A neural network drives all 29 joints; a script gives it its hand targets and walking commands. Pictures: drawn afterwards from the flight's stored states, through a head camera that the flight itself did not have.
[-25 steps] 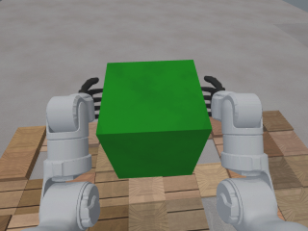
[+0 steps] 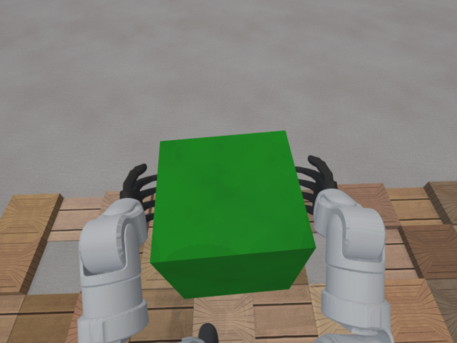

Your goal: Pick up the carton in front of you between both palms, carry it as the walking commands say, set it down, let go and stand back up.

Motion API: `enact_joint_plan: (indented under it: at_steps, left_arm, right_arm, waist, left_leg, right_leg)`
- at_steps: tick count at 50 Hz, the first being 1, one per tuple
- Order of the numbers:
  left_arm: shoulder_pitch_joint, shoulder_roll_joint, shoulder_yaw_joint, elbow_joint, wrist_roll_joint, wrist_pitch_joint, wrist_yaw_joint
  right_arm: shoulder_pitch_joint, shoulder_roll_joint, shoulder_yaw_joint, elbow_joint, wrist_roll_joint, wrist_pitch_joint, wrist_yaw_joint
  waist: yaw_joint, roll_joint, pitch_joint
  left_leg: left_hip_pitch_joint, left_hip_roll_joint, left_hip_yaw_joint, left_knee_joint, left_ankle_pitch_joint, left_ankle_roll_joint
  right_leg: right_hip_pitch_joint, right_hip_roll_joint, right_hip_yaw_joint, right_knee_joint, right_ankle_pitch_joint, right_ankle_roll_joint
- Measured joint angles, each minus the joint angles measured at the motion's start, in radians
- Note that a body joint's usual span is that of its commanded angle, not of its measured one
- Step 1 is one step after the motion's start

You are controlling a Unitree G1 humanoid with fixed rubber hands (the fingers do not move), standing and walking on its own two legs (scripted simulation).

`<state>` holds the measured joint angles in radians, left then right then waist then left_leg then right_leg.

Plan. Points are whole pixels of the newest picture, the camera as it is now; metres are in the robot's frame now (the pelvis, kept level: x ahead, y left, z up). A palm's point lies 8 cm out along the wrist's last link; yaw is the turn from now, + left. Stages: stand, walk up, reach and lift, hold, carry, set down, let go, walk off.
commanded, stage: carry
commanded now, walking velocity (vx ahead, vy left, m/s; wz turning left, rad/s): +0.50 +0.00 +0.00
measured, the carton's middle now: (230, 222) +0.34 +0.01 +0.00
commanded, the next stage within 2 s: none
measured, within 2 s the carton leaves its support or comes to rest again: neither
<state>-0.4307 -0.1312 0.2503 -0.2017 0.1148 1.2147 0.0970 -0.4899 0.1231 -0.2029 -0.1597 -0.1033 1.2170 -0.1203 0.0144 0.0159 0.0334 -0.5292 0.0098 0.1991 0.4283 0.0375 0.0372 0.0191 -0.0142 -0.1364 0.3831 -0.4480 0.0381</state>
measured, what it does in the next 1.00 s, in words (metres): walks ahead: left foot, then right foot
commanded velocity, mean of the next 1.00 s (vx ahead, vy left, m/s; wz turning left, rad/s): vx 0.50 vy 0.00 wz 0.00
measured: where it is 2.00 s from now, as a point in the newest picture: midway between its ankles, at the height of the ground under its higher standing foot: (248, 148)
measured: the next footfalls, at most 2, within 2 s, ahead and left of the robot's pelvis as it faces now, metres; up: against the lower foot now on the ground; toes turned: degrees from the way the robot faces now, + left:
left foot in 0.02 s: +0.19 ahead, +0.09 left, +0.00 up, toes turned +8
right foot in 0.44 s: +0.45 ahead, -0.12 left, +0.01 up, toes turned -2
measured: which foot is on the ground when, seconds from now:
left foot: up 0.00-0.00, down 0.02-0.46, up 0.48-0.88, down 0.90-1.00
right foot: down 0.00-0.04, up 0.06-0.42, down 0.44-0.94, up 0.96-1.00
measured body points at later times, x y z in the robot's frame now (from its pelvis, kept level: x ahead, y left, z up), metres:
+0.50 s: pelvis +0.32 -0.04 +0.00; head +0.31 -0.05 +0.45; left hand +0.68 +0.11 +0.13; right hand +0.69 -0.20 +0.13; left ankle +0.17 +0.07 -0.68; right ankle +0.41 -0.12 -0.72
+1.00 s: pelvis +0.63 -0.01 +0.01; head +0.63 -0.01 +0.46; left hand +0.92 +0.15 +0.09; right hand +0.93 -0.15 +0.10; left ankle +0.71 +0.07 -0.71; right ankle +0.47 -0.11 -0.63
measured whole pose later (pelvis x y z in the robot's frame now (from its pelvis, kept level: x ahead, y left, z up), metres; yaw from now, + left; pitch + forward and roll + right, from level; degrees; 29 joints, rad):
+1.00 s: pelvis +0.63 -0.01 +0.01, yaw +0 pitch +3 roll +1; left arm -0.23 -0.13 0.15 -0.29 0.12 1.28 0.11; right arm -0.26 0.15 -0.11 -0.26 -0.14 1.22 -0.11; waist 0.00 -0.03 -0.09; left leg -0.46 0.01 0.20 0.59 -0.19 0.09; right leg -0.29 -0.03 -0.02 1.07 -0.43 -0.03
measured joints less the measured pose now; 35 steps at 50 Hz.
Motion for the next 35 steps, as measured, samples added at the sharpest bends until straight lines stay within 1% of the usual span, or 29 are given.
enact_joint_plan:
  at_steps: [1, 2, 3, 4, 5, 6, 7, 9, 11, 14, 18, 20, 21, 22, 23, 24, 25, 26, 27, 29, 32, 35]
  left_arm:
    - [0.02, 0.006, -0.005, -0.026, -0.007, -0.008, -0.002]
    - [0.024, 0.017, -0.014, -0.036, -0.014, -0.017, 0.001]
    - [0.024, 0.027, -0.016, -0.038, -0.02, -0.024, -0.002]
    - [0.024, 0.034, -0.019, -0.036, -0.026, -0.028, -0.003]
    - [0.026, 0.038, -0.024, -0.032, -0.03, -0.03, -0.003]
    - [0.026, 0.038, -0.029, -0.029, -0.031, -0.03, -0.003]
    - [0.025, 0.036, -0.033, -0.024, -0.03, -0.03, -0.003]
    - [0.01, 0.034, -0.043, -0.008, -0.022, -0.032, -0.002]
    - [-0.016, 0.039, -0.052, 0.02, -0.015, -0.036, -0.002]
    - [-0.066, 0.06, -0.06, 0.077, -0.008, -0.038, 0.002]
    - [-0.125, 0.089, -0.058, 0.165, -0.005, -0.019, 0.009]
    - [-0.149, 0.101, -0.054, 0.211, -0.005, -0.003, 0.013]
    - [-0.164, 0.105, -0.052, 0.235, -0.005, 0.005, 0.013]
    - [-0.179, 0.107, -0.05, 0.262, -0.005, 0.01, 0.013]
    - [-0.194, 0.103, -0.052, 0.29, -0.002, 0.007, 0.014]
    - [-0.208, 0.097, -0.057, 0.317, 0.002, 0.005, 0.017]
    - [-0.213, 0.09, -0.061, 0.334, 0.006, 0.009, 0.021]
    - [-0.208, 0.085, -0.062, 0.337, 0.007, 0.017, 0.025]
    - [-0.194, 0.081, -0.063, 0.327, 0.006, 0.028, 0.027]
    - [-0.148, 0.073, -0.058, 0.278, 0.003, 0.05, 0.03]
    - [-0.064, 0.043, -0.035, 0.167, 0.004, 0.064, 0.03]
    - [0.036, -0.002, -0.013, 0.051, 0.018, 0.052, 0.012]
  right_arm:
    - [0.018, 0.013, 0.008, -0.019, -0.003, -0.016, 0.0]
    - [0.031, 0.027, 0.019, -0.033, -0.012, -0.036, -0.006]
    - [0.038, 0.035, 0.024, -0.041, -0.022, -0.049, -0.007]
    - [0.045, 0.039, 0.028, -0.045, -0.028, -0.055, -0.007]
    - [0.055, 0.04, 0.03, -0.05, -0.03, -0.058, -0.008]
    - [0.065, 0.039, 0.03, -0.056, -0.029, -0.059, -0.008]
    - [0.073, 0.036, 0.029, -0.06, -0.025, -0.058, -0.009]
    - [0.077, 0.024, 0.024, -0.062, -0.015, -0.059, -0.01]
    - [0.062, 0.006, 0.021, -0.045, -0.004, -0.063, -0.011]
    - [0.009, -0.028, 0.019, 0.02, 0.011, -0.066, -0.013]
    - [-0.076, -0.069, 0.026, 0.144, 0.027, -0.056, -0.014]
    - [-0.112, -0.083, 0.033, 0.203, 0.03, -0.042, -0.016]
    - [-0.128, -0.091, 0.035, 0.229, 0.032, -0.032, -0.016]
    - [-0.144, -0.102, 0.037, 0.252, 0.034, -0.023, -0.015]
    - [-0.156, -0.117, 0.036, 0.272, 0.04, -0.018, -0.014]
    - [-0.161, -0.131, 0.03, 0.285, 0.047, -0.012, -0.012]
    - [-0.161, -0.14, 0.024, 0.295, 0.053, -0.005, -0.01]
    - [-0.159, -0.141, 0.019, 0.301, 0.055, 0.004, -0.007]
    - [-0.155, -0.137, 0.015, 0.302, 0.052, 0.014, -0.006]
    - [-0.136, -0.114, 0.01, 0.279, 0.039, 0.033, -0.004]
    - [-0.071, -0.06, 0.005, 0.186, 0.008, 0.039, -0.002]
    - [0.037, 0.013, 0.005, 0.054, -0.033, 0.017, 0.005]
  waist:
    - [-0.001, -0.009, 0.003]
    - [-0.006, -0.032, 0.012]
    - [-0.01, -0.042, 0.02]
    - [-0.015, -0.042, 0.024]
    - [-0.021, -0.039, 0.026]
    - [-0.026, -0.035, 0.026]
    - [-0.031, -0.029, 0.024]
    - [-0.042, -0.021, 0.016]
    - [-0.052, -0.016, 0.0]
    - [-0.067, -0.015, -0.033]
    - [-0.073, -0.011, -0.092]
    - [-0.071, -0.006, -0.122]
    - [-0.068, -0.003, -0.135]
    - [-0.063, 0.008, -0.146]
    - [-0.055, 0.032, -0.149]
    - [-0.043, 0.037, -0.146]
    - [-0.033, 0.03, -0.139]
    - [-0.027, 0.02, -0.129]
    - [-0.022, 0.01, -0.118]
    - [-0.013, -0.003, -0.097]
    - [0.004, -0.016, -0.078]
    - [0.018, -0.023, -0.083]
  left_leg:
    - [0.037, -0.008, 0.011, -0.011, -0.01, 0.04]
    - [0.04, -0.017, 0.019, 0.029, -0.059, 0.068]
    - [0.041, -0.018, 0.021, 0.064, -0.106, 0.081]
    - [0.051, -0.016, 0.019, 0.078, -0.141, 0.087]
    - [0.069, -0.015, 0.013, 0.076, -0.16, 0.085]
    - [0.092, -0.014, 0.007, 0.063, -0.163, 0.077]
    - [0.118, -0.013, 0.001, 0.045, -0.173, 0.069]
    - [0.172, -0.01, -0.011, 0.006, -0.196, 0.061]
    - [0.221, -0.005, -0.021, -0.02, -0.219, 0.056]
    - [0.291, 0.001, -0.033, -0.037, -0.265, 0.04]
    - [0.389, 0.007, -0.042, -0.032, -0.352, 0.007]
    - [0.437, 0.012, -0.048, -0.014, -0.409, -0.014]
    - [0.456, 0.018, -0.053, 0.011, -0.445, -0.026]
    - [0.462, 0.033, -0.059, 0.061, -0.489, -0.036]
    - [0.431, 0.063, -0.07, 0.161, -0.504, -0.038]
    - [0.373, 0.067, -0.1, 0.301, -0.499, -0.042]
    - [0.305, 0.053, -0.129, 0.446, -0.509, -0.043]
    - [0.238, 0.037, -0.145, 0.564, -0.513, -0.04]
    - [0.177, 0.025, -0.149, 0.644, -0.502, -0.035]
    - [0.08, 0.019, -0.142, 0.69, -0.453, -0.03]
    - [-0.017, 0.028, -0.133, 0.622, -0.391, -0.038]
    - [-0.076, 0.037, -0.13, 0.505, -0.349, -0.05]
  right_leg:
    - [-0.02, -0.013, -0.007, 0.11, -0.035, 0.013]
    - [-0.075, -0.028, 0.018, 0.27, -0.016, 0.007]
    - [-0.153, -0.02, 0.059, 0.458, -0.017, -0.001]
    - [-0.233, -0.005, 0.089, 0.627, -0.023, -0.012]
    - [-0.304, 0.004, 0.105, 0.743, -0.016, -0.024]
    - [-0.366, 0.007, 0.111, 0.801, -0.002, -0.033]
    - [-0.418, 0.003, 0.11, 0.809, 0.016, -0.039]
    - [-0.5, -0.012, 0.104, 0.731, 0.041, -0.04]
    - [-0.558, -0.026, 0.096, 0.607, 0.054, -0.036]
    - [-0.609, -0.042, 0.078, 0.426, 0.149, -0.036]
    - [-0.606, -0.043, 0.045, 0.245, 0.307, -0.048]
    - [-0.57, -0.036, 0.021, 0.168, 0.352, -0.059]
    - [-0.539, -0.03, 0.002, 0.127, 0.351, -0.065]
    - [-0.509, -0.019, -0.016, 0.113, 0.309, -0.07]
    - [-0.505, -0.002, -0.031, 0.152, 0.231, -0.079]
    - [-0.502, 0.008, -0.032, 0.182, 0.172, -0.092]
    - [-0.491, 0.013, -0.024, 0.188, 0.145, -0.105]
    - [-0.474, 0.016, -0.012, 0.175, 0.151, -0.111]
    - [-0.453, 0.018, 0.002, 0.151, 0.181, -0.11]
    - [-0.403, 0.017, 0.019, 0.095, 0.235, -0.115]
    - [-0.325, 0.013, 0.034, 0.015, 0.262, -0.113]
    - [-0.249, 0.008, 0.044, -0.048, 0.243, -0.109]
